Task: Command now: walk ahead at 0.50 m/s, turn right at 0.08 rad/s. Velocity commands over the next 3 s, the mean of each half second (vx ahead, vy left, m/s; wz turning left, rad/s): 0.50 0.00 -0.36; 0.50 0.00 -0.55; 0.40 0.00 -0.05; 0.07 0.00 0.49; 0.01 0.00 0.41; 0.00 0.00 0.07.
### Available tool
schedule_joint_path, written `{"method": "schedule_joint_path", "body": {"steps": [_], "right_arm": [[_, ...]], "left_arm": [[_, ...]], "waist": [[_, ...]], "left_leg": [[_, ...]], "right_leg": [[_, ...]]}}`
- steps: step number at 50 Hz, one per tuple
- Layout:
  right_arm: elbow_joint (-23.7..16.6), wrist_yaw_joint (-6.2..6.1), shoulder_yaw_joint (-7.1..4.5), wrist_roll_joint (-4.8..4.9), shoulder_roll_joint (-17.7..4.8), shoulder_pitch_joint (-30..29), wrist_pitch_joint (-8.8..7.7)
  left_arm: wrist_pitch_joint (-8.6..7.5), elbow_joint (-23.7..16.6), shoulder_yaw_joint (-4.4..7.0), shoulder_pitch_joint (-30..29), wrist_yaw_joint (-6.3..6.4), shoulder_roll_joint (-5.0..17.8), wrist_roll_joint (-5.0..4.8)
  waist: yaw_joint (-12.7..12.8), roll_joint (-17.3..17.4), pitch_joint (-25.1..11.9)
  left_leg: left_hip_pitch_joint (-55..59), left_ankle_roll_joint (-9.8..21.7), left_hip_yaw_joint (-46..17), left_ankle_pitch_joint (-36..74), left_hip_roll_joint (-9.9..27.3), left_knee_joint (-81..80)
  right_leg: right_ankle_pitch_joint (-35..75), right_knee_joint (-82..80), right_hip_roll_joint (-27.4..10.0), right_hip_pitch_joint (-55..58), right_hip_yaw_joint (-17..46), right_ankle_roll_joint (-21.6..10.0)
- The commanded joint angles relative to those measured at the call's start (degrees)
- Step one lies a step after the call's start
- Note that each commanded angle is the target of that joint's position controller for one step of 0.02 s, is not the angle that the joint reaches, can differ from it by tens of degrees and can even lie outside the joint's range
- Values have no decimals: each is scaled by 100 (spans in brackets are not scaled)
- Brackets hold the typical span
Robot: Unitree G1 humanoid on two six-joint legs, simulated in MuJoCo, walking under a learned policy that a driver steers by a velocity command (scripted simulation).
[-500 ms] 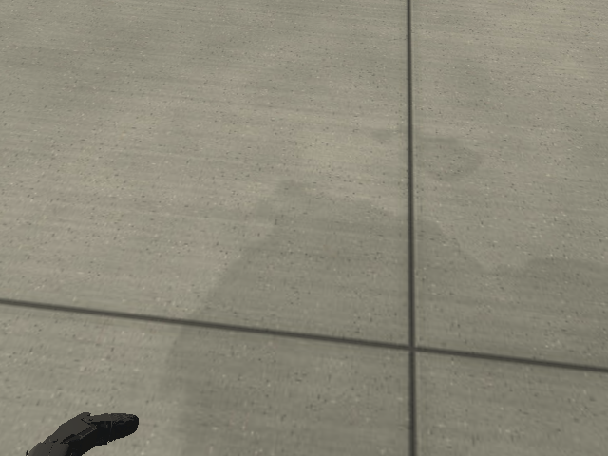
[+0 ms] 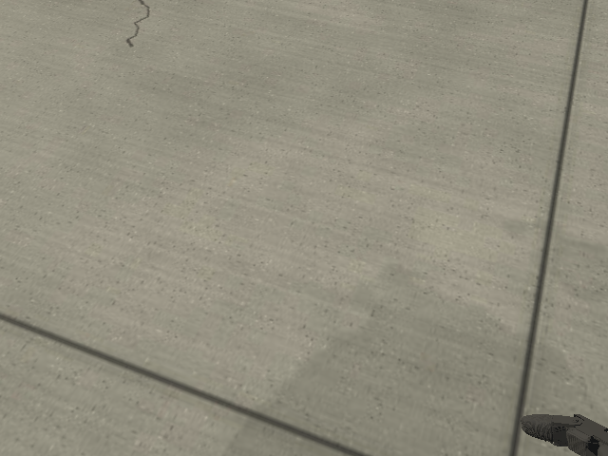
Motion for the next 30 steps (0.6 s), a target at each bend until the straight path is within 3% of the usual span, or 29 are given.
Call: {"method": "schedule_joint_path", "body": {"steps": [1, 3, 4, 5, 6, 7, 8, 10, 11, 13, 16, 21, 26, 28, 29, 30], "right_arm": [[-598, 71, -136, 23, -455, -603, -160], [-468, 60, -243, -1, -665, -73, -201], [-251, 9, -371, -36, -896, 658, -201], [-94, -65, -492, -139, -1269, 1680, -188], [7, -90, -588, -197, -1746, 2094, -113], [44, -81, -480, -142, -1245, 2197, -78], [68, -92, -383, -92, -975, 1843, -82], [98, -66, -271, -110, -622, 1165, -116], [125, -53, -245, -151, -510, 964, -162], [223, -48, -281, -156, -501, 793, -253], [406, -94, -358, -172, -673, 801, -319], [621, -188, -429, -129, -944, 1013, -242], [874, -206, -520, 18, -1179, 1395, -54], [879, -233, -564, 61, -1342, 1343, 32], [866, -253, -583, 82, -1415, 1300, 83], [839, -272, -565, 105, -1397, 1208, 128]], "left_arm": [[28, -162, 238, 113, 51, 1023, -44], [85, -166, 278, -29, 86, 1161, -49], [88, -186, 243, -61, 92, 1080, -25], [61, -355, 119, -181, 88, 770, 88], [-32, -476, -88, 565, 87, 82, 86], [-93, -379, 25, 443, 76, 578, -63], [-99, -504, 148, -68, 72, 922, -167], [-40, -586, 172, -506, 97, 810, -61], [36, -561, 190, -426, 96, 711, -41], [174, -538, 160, -312, 85, 444, -56], [263, -717, 161, -627, 82, 356, -10], [195, -1002, 77, -1500, -109, 213, 5], [214, -1418, 86, -2199, -254, 310, 6], [242, -1498, 169, -2046, -280, 462, 20], [263, -1443, 259, -1652, -273, 610, 18], [276, -1248, 415, -836, -234, 848, -2]], "waist": [[-206, -656, 196], [-606, -697, -65], [-972, -610, -550], [-1433, -243, -1396], [-1177, 1306, -2280], [-1356, 1123, -2345], [-1323, 740, -1372], [-996, 400, -534], [-806, 486, -357], [-625, 424, -225], [-581, 187, -16], [-878, 3, 208], [-1049, -14, 395], [-850, 165, 141], [-597, 252, -148], [-117, 179, -575]], "left_leg": [[331, 132, 54, -108, -173, -397], [1242, 291, 160, -310, -325, -701], [2392, 437, 216, -260, -354, -773], [4069, 776, -582, -158, 509, -489], [5950, 1577, -2935, -877, 1996, -820], [5723, 1686, -3771, -1925, 2019, -1383], [5000, 1430, -2896, -2008, 1812, -1531], [3628, 1193, -1695, -1257, 1337, -1896], [3145, 1120, -1255, -924, 1167, -2114], [2670, 1146, -731, -413, 1111, -2425], [2615, 1185, -116, 174, 1140, -2619], [2831, 1012, 791, 379, 1014, -2698], [3798, 842, 1117, 924, 1287, -2300], [4029, 711, 1298, 2667, 1291, -1618], [4030, 636, 1394, 3578, 1239, -937], [3702, 479, 1566, 3852, 1052, 175]], "right_leg": [[1958, -158, -1604, -123, 1037, -836], [2788, 429, -1548, -129, 1021, -690], [3254, 1254, -1264, -413, 828, -541], [2256, 2798, -931, -1419, 608, -313], [-1140, 4857, -86, -3482, 193, 84], [-1777, 5681, -214, -4104, 793, 110], [-1334, 5897, -469, -4462, 767, 92], [-529, 5505, -834, -4174, 602, 135], [-277, 5323, -968, -3852, 645, 157], [-38, 5179, -1024, -3539, 610, 214], [572, 4660, -1062, -3844, 688, 295], [1856, 3026, -946, -3667, 288, 194], [1295, 2291, -800, -3847, -58, -105], [695, 2234, -477, -3328, -387, -320], [428, 2231, -236, -2745, -562, -455], [635, 1905, 44, -1612, -659, -646]]}}
Next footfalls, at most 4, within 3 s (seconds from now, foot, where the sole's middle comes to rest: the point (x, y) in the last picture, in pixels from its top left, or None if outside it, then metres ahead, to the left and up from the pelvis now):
0.10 left None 0.23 0.14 -0.78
0.62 right None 0.46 -0.16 -0.78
1.10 left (399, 322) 0.80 -0.10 -0.78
1.54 right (521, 312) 0.86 -0.40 -0.78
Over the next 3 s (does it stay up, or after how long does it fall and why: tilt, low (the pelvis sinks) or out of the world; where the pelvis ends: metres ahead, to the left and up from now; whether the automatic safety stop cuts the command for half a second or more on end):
stays up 0.85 -0.24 -0.01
